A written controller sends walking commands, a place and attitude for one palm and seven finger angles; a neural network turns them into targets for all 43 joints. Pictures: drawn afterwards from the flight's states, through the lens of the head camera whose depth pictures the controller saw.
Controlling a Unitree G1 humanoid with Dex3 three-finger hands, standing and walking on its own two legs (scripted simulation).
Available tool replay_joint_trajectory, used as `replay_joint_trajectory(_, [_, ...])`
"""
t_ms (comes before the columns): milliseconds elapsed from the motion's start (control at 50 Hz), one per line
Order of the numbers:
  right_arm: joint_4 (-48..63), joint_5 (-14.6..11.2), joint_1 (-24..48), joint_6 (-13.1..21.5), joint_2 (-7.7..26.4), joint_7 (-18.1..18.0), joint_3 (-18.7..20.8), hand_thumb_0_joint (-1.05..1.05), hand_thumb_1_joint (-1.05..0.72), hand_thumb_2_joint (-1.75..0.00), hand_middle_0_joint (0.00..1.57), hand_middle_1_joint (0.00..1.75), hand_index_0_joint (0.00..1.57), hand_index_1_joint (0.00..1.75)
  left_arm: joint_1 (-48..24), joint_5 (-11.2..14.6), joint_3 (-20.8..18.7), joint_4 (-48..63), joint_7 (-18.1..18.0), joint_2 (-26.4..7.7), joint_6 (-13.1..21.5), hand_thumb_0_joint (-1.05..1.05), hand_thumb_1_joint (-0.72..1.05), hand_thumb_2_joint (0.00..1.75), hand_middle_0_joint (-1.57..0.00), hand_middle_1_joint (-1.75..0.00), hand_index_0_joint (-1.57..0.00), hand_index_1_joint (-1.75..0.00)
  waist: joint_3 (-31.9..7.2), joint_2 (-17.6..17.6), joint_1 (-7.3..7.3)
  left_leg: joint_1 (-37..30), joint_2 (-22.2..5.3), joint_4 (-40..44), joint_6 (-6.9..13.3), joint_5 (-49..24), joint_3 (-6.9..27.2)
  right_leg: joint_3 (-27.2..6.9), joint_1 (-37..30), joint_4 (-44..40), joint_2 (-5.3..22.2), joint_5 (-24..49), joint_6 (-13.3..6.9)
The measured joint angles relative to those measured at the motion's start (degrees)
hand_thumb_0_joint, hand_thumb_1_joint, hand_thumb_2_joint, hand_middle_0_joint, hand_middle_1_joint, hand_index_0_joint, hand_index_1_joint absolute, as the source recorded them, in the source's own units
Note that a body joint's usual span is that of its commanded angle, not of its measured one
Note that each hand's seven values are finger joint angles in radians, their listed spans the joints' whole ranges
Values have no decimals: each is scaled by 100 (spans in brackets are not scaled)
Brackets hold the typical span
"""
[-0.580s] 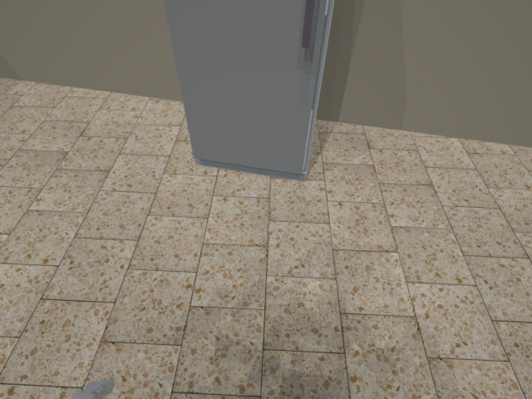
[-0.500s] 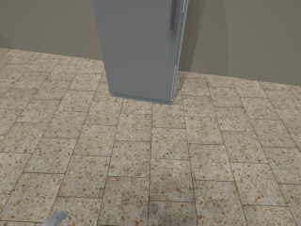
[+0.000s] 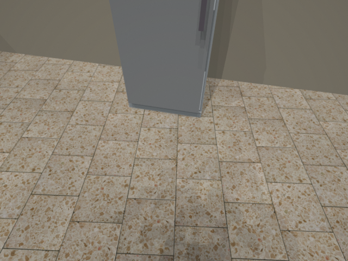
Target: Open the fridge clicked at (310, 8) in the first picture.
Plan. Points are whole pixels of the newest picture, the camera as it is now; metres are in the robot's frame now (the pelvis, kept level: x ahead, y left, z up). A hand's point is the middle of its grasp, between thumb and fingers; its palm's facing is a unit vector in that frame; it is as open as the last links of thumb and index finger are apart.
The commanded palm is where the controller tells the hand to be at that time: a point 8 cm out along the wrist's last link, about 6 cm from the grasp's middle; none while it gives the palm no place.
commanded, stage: stand and wait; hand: right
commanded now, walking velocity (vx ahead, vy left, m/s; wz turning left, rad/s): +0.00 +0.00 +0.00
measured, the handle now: (204, 4) +1.27 -0.09 +0.11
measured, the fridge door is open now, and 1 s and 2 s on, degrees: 0 0 0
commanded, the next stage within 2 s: look at it before walking up in 0.24 s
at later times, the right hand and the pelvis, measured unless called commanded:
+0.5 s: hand out of the picture +0.07 -0.24 -0.15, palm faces -0.04 +0.94 -0.33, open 7.4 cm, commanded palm none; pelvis +0.00 +0.00 +0.00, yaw +0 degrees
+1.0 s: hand out of the picture +0.07 -0.24 -0.16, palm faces -0.03 +0.94 -0.33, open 7.4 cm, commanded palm none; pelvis +0.00 +0.01 +0.00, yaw +0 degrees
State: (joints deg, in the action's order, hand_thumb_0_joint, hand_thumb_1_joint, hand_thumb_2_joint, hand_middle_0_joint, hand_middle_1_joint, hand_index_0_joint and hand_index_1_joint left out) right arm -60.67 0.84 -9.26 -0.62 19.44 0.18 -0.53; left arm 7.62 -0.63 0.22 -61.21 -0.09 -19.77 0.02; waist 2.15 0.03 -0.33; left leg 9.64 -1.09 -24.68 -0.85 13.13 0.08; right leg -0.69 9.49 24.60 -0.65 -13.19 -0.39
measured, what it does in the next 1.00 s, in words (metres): stands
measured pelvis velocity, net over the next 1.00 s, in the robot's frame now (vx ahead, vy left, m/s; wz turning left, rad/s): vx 0.00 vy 0.01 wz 0.00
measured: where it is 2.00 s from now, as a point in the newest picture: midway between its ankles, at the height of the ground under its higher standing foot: (168, 253)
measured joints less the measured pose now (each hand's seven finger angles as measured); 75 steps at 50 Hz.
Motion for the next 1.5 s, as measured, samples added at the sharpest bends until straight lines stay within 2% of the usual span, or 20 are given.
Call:
replay_joint_trajectory(340, [-113, 0, 120, 44, -18, -1, -9, 1, -90, -90, 20, 30, 20, 30, 0, 13, 20, -198, 16, 42, 27, 1, 91, 90, -20, -30, -21, -30, -58, -6, 22, -39, 33, 131, 32, -110, 4, 4, -60, -163, 34, 121, 38])
replay_joint_trajectory(1020, [-158, 5, 54, 45, -31, -30, -3, 1, -90, -90, 20, 30, 20, 30, -106, 7, 40, -216, -6, 63, 20, 1, 91, 90, -20, -30, -21, -30, -45, 13, -28, -133, 57, 312, 36, -164, -4, -3, -132, -293, 61, 149, 57])
replay_joint_trajectory(1160, [-91, 62, -570, -119, -337, 78, 61, 1, -90, -90, 20, 30, 20, 30, 337, -68, 17, -127, 23, 371, -49, 1, 91, 90, -20, -30, -20, -30, -346, -5, -102, 90, 200, -258, 110, 376, 235, 246, 36, 391, 198, -568, 25])
replay_joint_trajectory(1240, [-56, 62, -974, -108, -520, 143, 126, 1, -90, -90, 20, 30, 20, 30, 685, -58, -26, -64, 10, 577, 61, 1, 91, 90, -20, -30, -21, -30, -325, 91, -97, 343, 229, -949, 220, 767, 381, 478, 24, 717, 235, -781, 11])
replay_joint_trajectory(1280, [-82, 65, -1094, -131, -614, 163, 153, 1, -90, -90, 20, 30, 20, 30, 852, -49, -70, -49, -6, 671, 144, 1, 91, 90, -20, -30, -21, -30, -270, 134, -85, 653, 166, -1664, 211, 1174, 194, 672, -139, 693, 259, -957, 22])
replay_joint_trajectory(1320, [-84, 72, -1096, -150, -718, 187, 175, 1, -90, -90, 20, 30, 20, 30, 1032, -54, -107, -52, -33, 724, 224, 1, 91, 90, -20, -30, -21, -30, -183, 93, -6, 969, 91, -2183, 188, 1434, -49, 796, -342, 556, 311, -1005, 66])
replay_joint_trajectory(1360, [-23, 69, -997, -108, -808, 217, 200, 1, -90, -90, 20, 30, 20, 30, 1201, -74, -135, -112, -52, 738, 246, 1, 91, 90, -20, -30, -21, -30, -67, -11, 67, 1128, 18, -2075, 196, 1452, -276, 849, -519, 474, 400, -1064, 136])
replay_joint_trajectory(1400, [135, 74, -893, 33, -854, 246, 229, 1, -90, -90, 20, 30, 20, 30, 1368, -70, -145, -210, -51, 725, 219, 1, 91, 90, -20, -30, -21, -30, 44, -139, 72, 1032, 10, -1363, 240, 930, -464, 850, -522, 784, 553, -1300, 198])
replay_joint_trajectory(1420, [224, 87, -856, 155, -823, 234, 250, 1, -90, -90, 20, 30, 20, 30, 1439, -44, -145, -271, -38, 754, 186, 1, 91, 90, -20, -30, -21, -30, 77, -111, 52, 1016, -7, -1248, 278, 336, -507, 857, -318, 1332, 611, -1458, 161])
replay_joint_trajectory(1460, [274, 46, -766, 323, -839, 131, 284, 1, -90, -90, 20, 30, 20, 30, 1435, -25, -146, -412, -1, 779, 63, 1, 91, 90, -20, -30, -21, -30, 164, -145, 4, 937, 63, -1476, 350, 351, -604, 597, 260, 2781, 660, -1562, 77])
replay_joint_trajectory(1500, [282, 27, -807, 369, -878, 61, 282, 1, -90, -90, 20, 30, 20, 30, 1344, -35, -178, -472, 25, 791, 6, 1, 91, 90, -20, -30, -20, -30, 129, -147, -58, 663, 154, -1274, 385, 585, -606, 487, 828, 3735, 653, -1328, 30])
